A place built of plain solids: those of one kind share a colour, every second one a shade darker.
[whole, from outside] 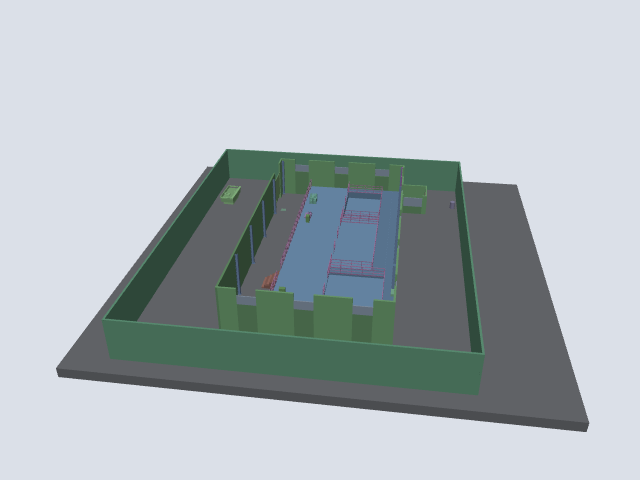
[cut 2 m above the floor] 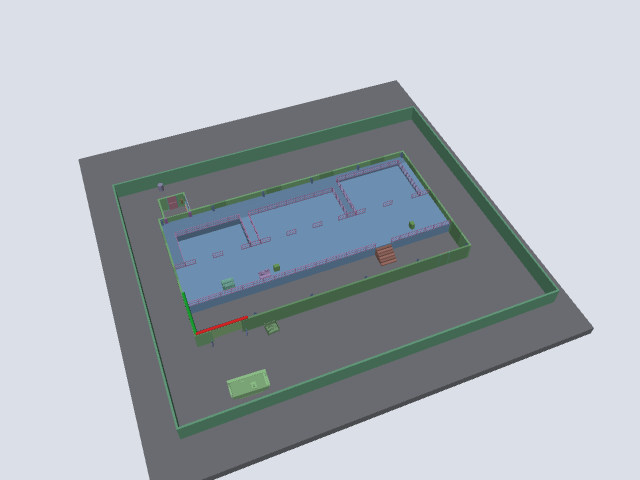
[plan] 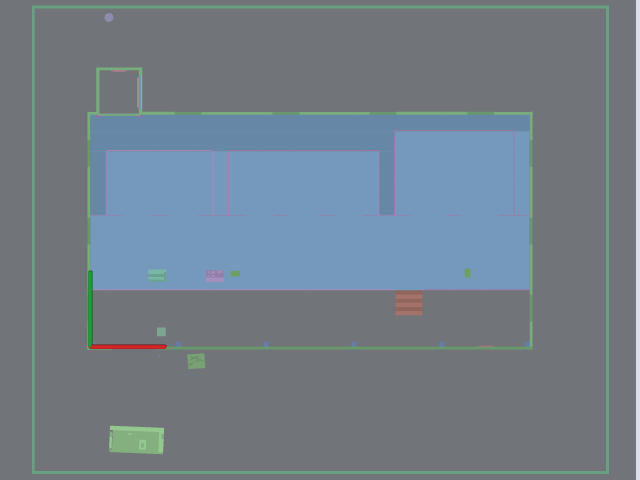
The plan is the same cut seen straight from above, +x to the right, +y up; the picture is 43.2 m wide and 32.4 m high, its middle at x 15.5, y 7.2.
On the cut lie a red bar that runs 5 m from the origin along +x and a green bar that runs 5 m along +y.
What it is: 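A works' hall with a railed raised floor and openings in the rail; one tall room; a strip of floor behind the doors, a deck 1.27 m over it that fills the rest, and 3 sunk grounds in the deck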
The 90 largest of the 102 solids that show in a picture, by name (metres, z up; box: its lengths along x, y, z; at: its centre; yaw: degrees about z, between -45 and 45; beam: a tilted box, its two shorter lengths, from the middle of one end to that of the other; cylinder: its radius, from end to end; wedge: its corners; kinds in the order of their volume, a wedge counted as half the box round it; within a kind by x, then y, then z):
{
 "raised_floor_bank_1": {"box": [1.1, 4.3, 1.32], "at": [0.55, 11.05, 0.61]},
 "raised_floor_bank_2": {"box": [7.15, 4.3, 0.51], "at": [4.67, 11.05, 0.2]},
 "raised_floor_bank_3": {"box": [1.1, 4.3, 1.32], "at": [8.8, 11.05, 0.61]},
 "raised_floor_bank_4": {"box": [20.55, 1.35, 1.32], "at": [10.28, 13.88, 0.61]},
 "raised_floor_bank_5": {"box": [10.1, 4.3, 1.32], "at": [14.4, 11.05, 0.61]},
 "raised_floor_bank_6": {"box": [29.65, 5.1, 1.32], "at": [14.82, 6.35, 0.61]},
 "raised_floor_bank_7": {"box": [29.65, 1.1, 1.32], "at": [14.82, 15.1, 0.61]},
 "raised_floor_bank_8": {"box": [1.1, 4.3, 1.32], "at": [20.0, 11.05, 0.61]},
 "raised_floor_bank_9": {"box": [8.0, 5.65, 1.14], "at": [24.55, 11.72, 0.52]},
 "raised_floor_bank_10": {"box": [1.1, 4.3, 1.32], "at": [29.1, 11.05, 0.61]},
 "raised_floor_bank_11": {"box": [1.1, 1.35, 1.32], "at": [29.1, 13.88, 0.61]},
 "yard_bound_1": {"box": [0.2, 31.63, 4.32], "at": [-3.84, 7.22, 2.11]},
 "yard_bound_2": {"box": [38.95, 0.2, 4.32], "at": [15.53, -8.49, 2.11]},
 "yard_bound_3": {"box": [38.95, 0.2, 4.32], "at": [15.53, 22.93, 2.11]},
 "yard_bound_4": {"box": [0.2, 31.63, 4.32], "at": [34.9, 7.22, 2.11]},
 "wall_1": {"box": [0.2, 1.91, 4.95], "at": [-0.1, 0.75, 2.42]},
 "wall_2": {"box": [0.2, 1.81, 3.3], "at": [-0.1, 2.6, 1.6]},
 "wall_3": {"box": [0.2, 3.41, 4.95], "at": [-0.1, 5.2, 2.42]},
 "wall_4": {"box": [0.2, 1.81, 3.3], "at": [-0.1, 7.8, 1.6]},
 "wall_5": {"box": [0.2, 3.46, 4.95], "at": [-0.1, 10.43, 2.42]},
 "wall_6": {"box": [0.2, 1.81, 3.3], "at": [-0.1, 13.05, 1.6]},
 "wall_7": {"box": [0.2, 1.91, 4.95], "at": [-0.1, 14.9, 2.42]},
 "wall_8": {"box": [0.2, 3.2, 2.55], "at": [0.5, 17.25, 1.23]},
 "wall_9": {"box": [1.66, 0.2, 4.95], "at": [0.62, -0.1, 2.42]},
 "wall_10": {"box": [2.82, 0.06, 4.95], "at": [1.95, 15.62, 2.42]},
 "wall_11": {"box": [2.7, 0.06, 2.55], "at": [1.95, 15.68, 1.23]},
 "wall_12": {"box": [3.1, 0.2, 2.55], "at": [1.95, 18.75, 1.23]},
 "wall_13": {"box": [0.2, 2.31, 1.05], "at": [3.4, 17.15, 0.47]},
 "wall_14": {"box": [0.2, 0.56, 2.55], "at": [3.4, 18.57, 1.23]},
 "wall_15": {"box": [2.41, 0.2, 4.95], "at": [4.5, 15.75, 2.42]},
 "wall_16": {"box": [1.81, 0.2, 3.3], "at": [6.6, 15.75, 1.6]},
 "wall_17": {"box": [4.81, 0.2, 4.95], "at": [9.9, 15.75, 2.42]},
 "wall_18": {"box": [1.81, 0.2, 3.3], "at": [13.2, 15.75, 1.6]},
 "wall_19": {"box": [4.76, 0.2, 4.95], "at": [16.48, 15.75, 2.42]},
 "wall_20": {"box": [25.41, 0.2, 4.95], "at": [17.15, -0.1, 2.42]},
 "wall_21": {"box": [1.81, 0.2, 3.3], "at": [19.75, 15.75, 1.6]},
 "wall_22": {"box": [4.81, 0.2, 4.95], "at": [23.05, 15.75, 2.42]},
 "wall_23": {"box": [1.81, 0.2, 3.3], "at": [26.35, 15.75, 1.6]},
 "wall_24": {"box": [2.61, 0.2, 4.95], "at": [28.55, 15.75, 2.42]},
 "wall_25": {"box": [0.2, 1.91, 4.95], "at": [29.75, 0.75, 2.42]},
 "wall_26": {"box": [0.2, 1.81, 3.3], "at": [29.75, 2.6, 1.6]},
 "wall_27": {"box": [0.2, 3.41, 4.95], "at": [29.75, 5.2, 2.42]},
 "wall_28": {"box": [0.2, 1.81, 3.3], "at": [29.75, 7.8, 1.6]},
 "wall_29": {"box": [0.2, 3.46, 4.95], "at": [29.75, 10.43, 2.42]},
 "wall_30": {"box": [0.2, 1.81, 3.3], "at": [29.75, 13.05, 1.6]},
 "wall_31": {"box": [0.2, 1.91, 4.95], "at": [29.75, 14.9, 2.42]},
 "door_landing_1": {"box": [1.8, 0.84, 0.23], "at": [21.5, 2.54, 0.07]},
 "door_landing_2": {"box": [1.8, 0.84, 0.41], "at": [21.5, 2.82, 0.16]},
 "door_landing_3": {"box": [1.8, 0.84, 0.59], "at": [21.5, 3.1, 0.25]},
 "door_landing_4": {"box": [1.8, 0.84, 0.78], "at": [21.5, 3.38, 0.34]},
 "door_landing_5": {"box": [1.8, 0.84, 0.96], "at": [21.5, 3.66, 0.43]},
 "door_landing_6": {"box": [1.8, 0.58, 1.14], "at": [21.5, 3.81, 0.52]},
 "beyond_skip_1": {"box": [3.6, 0.12, 0.12], "at": [3.08, -7.13, 1.18], "yaw": -2.3},
 "beyond_skip_2": {"box": [3.27, 1.63, 0.46], "at": [3.12, -6.3, 0.78], "yaw": -2.3},
 "beyond_skip_3": {"box": [3.66, 0.29, 0.05], "at": [3.15, -5.55, 1.21], "yaw": -2.3},
 "beyond_skip_4": {"box": [0.46, 0.67, 0.1], "at": [3.52, -6.61, 1.07], "yaw": -2.3},
 "beyond_skip_5": {"box": [0.24, 1.68, 0.1], "at": [4.74, -6.37, 1.07], "yaw": -2.3},
 "window_pane_1": {"box": [0.1, 1.8, 0.91], "at": [-0.15, 2.6, 3.69]},
 "window_pane_2": {"box": [0.1, 1.8, 0.91], "at": [-0.15, 7.8, 3.69]},
 "window_pane_3": {"box": [0.1, 1.8, 0.91], "at": [-0.15, 13.05, 3.69]},
 "window_pane_4": {"box": [0.1, 2.3, 1.16], "at": [3.45, 17.15, 1.57]},
 "window_pane_5": {"box": [0.1, 1.8, 0.91], "at": [29.8, 2.6, 3.69]},
 "window_pane_6": {"box": [0.1, 1.8, 0.91], "at": [29.8, 7.8, 3.69]},
 "window_pane_7": {"box": [0.1, 1.8, 0.91], "at": [29.8, 13.05, 3.69]},
 "roller_shutter_1": {"box": [2.86, 0.06, 3.06], "at": [2.95, -0.12, 2.07]},
 "tote_stack_1": {"box": [0.6, 0.4, 0.81], "at": [9.78, 4.93, 1.68]},
 "tote_stack_2": {"box": [0.4, 0.6, 1.1], "at": [25.47, 4.96, 1.82]},
 "deck_rail_1": {"box": [7.15, 0.024, 0.1], "at": [4.67, 13.23, 1.32]},
 "deck_rail_2": {"box": [7.15, 0.05, 0.05], "at": [4.67, 13.23, 1.98]},
 "deck_rail_3": {"box": [20.6, 0.024, 0.1], "at": [10.3, 3.83, 1.32]},
 "deck_rail_4": {"box": [20.6, 0.05, 0.05], "at": [10.3, 3.83, 1.66]},
 "deck_rail_5": {"box": [20.6, 0.05, 0.05], "at": [10.3, 3.83, 1.98]},
 "deck_rail_6": {"box": [20.6, 0.05, 0.05], "at": [10.3, 3.83, 2.29]},
 "deck_rail_7": {"box": [10.1, 0.024, 0.1], "at": [14.4, 13.23, 1.32]},
 "deck_rail_8": {"box": [10.1, 0.05, 0.05], "at": [14.4, 13.23, 1.66]},
 "deck_rail_9": {"box": [10.1, 0.05, 0.05], "at": [14.4, 13.23, 1.98]},
 "deck_rail_10": {"box": [0.024, 5.65, 0.1], "at": [20.52, 11.72, 1.32]},
 "deck_rail_11": {"box": [0.05, 5.65, 0.05], "at": [20.52, 11.72, 1.98]},
 "deck_rail_12": {"box": [0.05, 5.65, 0.05], "at": [20.52, 11.72, 2.29]},
 "deck_rail_13": {"box": [8.0, 0.024, 0.1], "at": [24.55, 14.58, 1.32]},
 "deck_rail_14": {"box": [8.0, 0.05, 0.05], "at": [24.55, 14.58, 1.98]},
 "deck_rail_15": {"box": [0.05, 5.65, 0.05], "at": [28.58, 11.72, 1.98]},
 "pallet_stack_1": {"box": [1.21, 0.83, 0.08], "at": [4.52, 4.8, 1.83]},
 "pallet_stack_2": {"box": [1.22, 0.2, 0.79], "at": [4.52, 4.81, 1.61]},
 "beyond_drums_1": {"cylinder": 0.3, "from": [1.25, 22.22, -0.06], "to": [1.25, 22.22, 0.87]},
 "pallet_load_1": {"box": [1.2, 0.49, 0.2], "at": [8.4, 4.61, 1.32]},
 "pallet_load_2": {"box": [1.2, 0.49, 0.2], "at": [8.4, 4.92, 1.32]},
 "door_leaf_1": {"box": [1.0, 0.044, 2.15], "at": [1.95, 18.65, 1.02]},
 "beyond_stillage_1": {"box": [1.18, 0.98, 0.08], "at": [7.15, -0.98, 0.14], "yaw": 4.1},
 "access_cover_1": {"box": [0.6, 0.6, 0.06], "at": [4.8, 0.99, -0.02]}
}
